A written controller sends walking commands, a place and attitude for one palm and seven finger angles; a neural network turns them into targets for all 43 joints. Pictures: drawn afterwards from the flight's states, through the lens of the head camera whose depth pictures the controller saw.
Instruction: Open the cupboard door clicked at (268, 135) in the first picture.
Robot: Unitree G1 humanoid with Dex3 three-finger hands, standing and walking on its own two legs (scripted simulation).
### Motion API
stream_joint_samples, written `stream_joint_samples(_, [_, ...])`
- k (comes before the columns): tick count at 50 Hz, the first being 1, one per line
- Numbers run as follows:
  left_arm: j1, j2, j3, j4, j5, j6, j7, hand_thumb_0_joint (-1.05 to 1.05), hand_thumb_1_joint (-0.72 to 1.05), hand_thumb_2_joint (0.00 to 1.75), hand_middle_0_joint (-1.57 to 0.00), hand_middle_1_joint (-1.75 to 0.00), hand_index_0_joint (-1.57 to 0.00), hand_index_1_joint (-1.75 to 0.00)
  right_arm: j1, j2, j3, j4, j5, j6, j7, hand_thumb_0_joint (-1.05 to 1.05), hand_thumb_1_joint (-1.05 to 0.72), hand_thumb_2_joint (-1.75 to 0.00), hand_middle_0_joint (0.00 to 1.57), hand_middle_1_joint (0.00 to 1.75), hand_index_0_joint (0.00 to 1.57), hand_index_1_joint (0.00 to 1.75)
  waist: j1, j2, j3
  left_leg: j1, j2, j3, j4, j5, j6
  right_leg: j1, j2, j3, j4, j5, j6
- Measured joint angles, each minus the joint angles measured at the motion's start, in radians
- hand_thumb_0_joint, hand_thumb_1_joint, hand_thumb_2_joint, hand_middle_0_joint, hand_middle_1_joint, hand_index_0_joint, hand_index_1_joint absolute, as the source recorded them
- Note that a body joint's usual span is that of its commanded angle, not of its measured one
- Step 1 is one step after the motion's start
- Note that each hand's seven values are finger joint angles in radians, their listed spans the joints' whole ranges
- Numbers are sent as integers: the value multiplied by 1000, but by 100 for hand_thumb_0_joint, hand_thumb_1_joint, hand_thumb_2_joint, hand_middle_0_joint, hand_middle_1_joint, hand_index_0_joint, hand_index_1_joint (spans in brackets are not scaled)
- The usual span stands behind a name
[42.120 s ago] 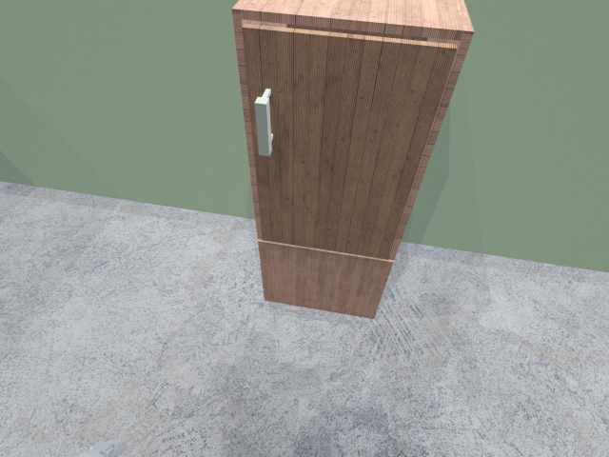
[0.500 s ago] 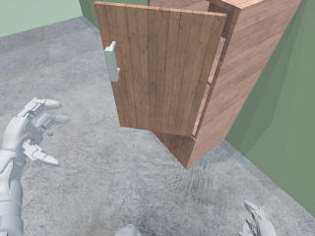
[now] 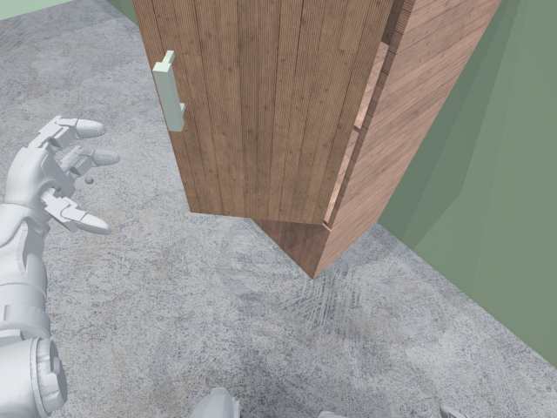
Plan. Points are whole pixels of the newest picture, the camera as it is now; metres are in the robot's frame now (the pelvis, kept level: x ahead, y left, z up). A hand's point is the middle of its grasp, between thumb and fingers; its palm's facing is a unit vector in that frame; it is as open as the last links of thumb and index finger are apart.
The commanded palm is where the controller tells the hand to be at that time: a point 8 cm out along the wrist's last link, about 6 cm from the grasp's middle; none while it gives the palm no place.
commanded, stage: move the hooked fingers beside the handle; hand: left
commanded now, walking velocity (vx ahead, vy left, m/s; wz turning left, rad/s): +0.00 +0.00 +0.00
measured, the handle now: (173, 91) +0.61 +0.19 +0.09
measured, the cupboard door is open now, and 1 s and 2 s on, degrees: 43 43 43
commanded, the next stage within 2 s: slide the fingers in behind the handle in 2.00 s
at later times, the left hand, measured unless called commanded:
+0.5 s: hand (114, 136) +0.49 +0.25 +0.10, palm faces -0.06 -1.00 +0.02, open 14.0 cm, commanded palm +0.48 +0.31 +0.10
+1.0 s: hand (136, 98) +0.58 +0.24 +0.10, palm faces -0.06 -1.00 +0.01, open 14.0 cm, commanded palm +0.56 +0.28 +0.09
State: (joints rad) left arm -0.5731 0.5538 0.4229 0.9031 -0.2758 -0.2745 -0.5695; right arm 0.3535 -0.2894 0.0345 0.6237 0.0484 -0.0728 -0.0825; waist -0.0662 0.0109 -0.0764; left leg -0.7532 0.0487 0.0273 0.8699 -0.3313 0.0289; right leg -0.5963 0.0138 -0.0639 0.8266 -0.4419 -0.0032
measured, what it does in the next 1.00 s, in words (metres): stands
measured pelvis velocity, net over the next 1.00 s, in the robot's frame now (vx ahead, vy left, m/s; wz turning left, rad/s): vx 0.01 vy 0.01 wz -0.06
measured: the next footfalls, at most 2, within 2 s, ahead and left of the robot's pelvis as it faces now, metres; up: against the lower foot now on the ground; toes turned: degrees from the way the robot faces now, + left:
none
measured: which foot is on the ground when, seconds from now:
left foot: down 0.00-1.00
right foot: down 0.00-1.00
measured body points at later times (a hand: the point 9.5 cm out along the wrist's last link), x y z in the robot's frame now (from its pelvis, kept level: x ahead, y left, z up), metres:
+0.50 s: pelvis +0.00 +0.00 -0.01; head +0.11 +0.02 +0.42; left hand +0.48 +0.31 +0.10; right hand +0.02 -0.29 -0.11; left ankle +0.05 +0.10 -0.70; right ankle -0.02 -0.12 -0.70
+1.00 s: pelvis +0.01 +0.01 -0.02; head +0.18 +0.03 +0.39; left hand +0.58 +0.30 +0.10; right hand -0.05 -0.26 -0.11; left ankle +0.05 +0.10 -0.70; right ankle -0.02 -0.12 -0.70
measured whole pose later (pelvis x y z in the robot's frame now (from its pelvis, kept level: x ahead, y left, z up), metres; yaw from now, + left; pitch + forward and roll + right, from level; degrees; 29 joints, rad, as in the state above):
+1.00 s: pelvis +0.01 +0.01 -0.02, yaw -3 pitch +25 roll -6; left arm -1.18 0.89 0.49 1.35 -0.04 -0.24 -0.48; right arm 0.45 -0.28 0.08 0.62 0.00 0.06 -0.07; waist -0.26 0.03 -0.07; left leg -1.06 0.09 0.01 1.02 -0.40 0.03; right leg -0.88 0.06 -0.07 0.92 -0.47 0.00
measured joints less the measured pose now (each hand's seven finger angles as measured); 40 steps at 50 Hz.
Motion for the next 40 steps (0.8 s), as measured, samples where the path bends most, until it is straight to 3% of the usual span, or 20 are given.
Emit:
stream_joint_samples(11, [-140,32,14,140,53,-16,35,-1,-50,30,-30,-120,-30,-120,-5,4,3,-6,-13,37,14,1,-90,-90,20,30,20,30,-33,0,-11,-46,4,5,20,-10,2,-48,3,7,18,-6,3])
stream_joint_samples(23, [-309,138,33,306,103,-31,35,-1,-50,30,-30,-120,-30,-120,14,-5,10,10,-16,83,11,1,-90,-90,20,30,20,30,-74,-3,-5,-136,19,-8,72,-24,-4,-133,18,-3,63,-19,-4])
stream_joint_samples(40, [-538,295,42,429,193,20,56,-1,-50,30,-30,-120,-30,-120,70,-8,29,8,-29,119,4,1,-90,-90,20,30,20,30,-155,10,5,-274,40,-23,136,-48,-3,-256,39,-11,97,-27,-4])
